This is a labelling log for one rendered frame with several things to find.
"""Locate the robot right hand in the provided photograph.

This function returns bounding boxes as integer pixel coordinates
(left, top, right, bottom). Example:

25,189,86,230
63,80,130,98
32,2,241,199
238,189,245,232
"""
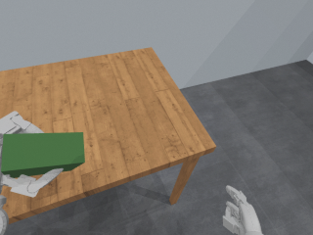
222,185,262,235

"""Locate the table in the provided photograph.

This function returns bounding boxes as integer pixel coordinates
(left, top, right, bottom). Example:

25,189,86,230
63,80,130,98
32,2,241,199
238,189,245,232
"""
0,47,217,224

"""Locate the robot left hand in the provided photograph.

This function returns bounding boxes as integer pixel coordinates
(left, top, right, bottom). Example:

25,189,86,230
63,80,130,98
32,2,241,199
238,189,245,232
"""
0,111,64,198

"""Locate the sponge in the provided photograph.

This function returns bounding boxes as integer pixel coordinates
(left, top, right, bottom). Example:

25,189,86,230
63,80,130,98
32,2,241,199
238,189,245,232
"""
1,132,85,178

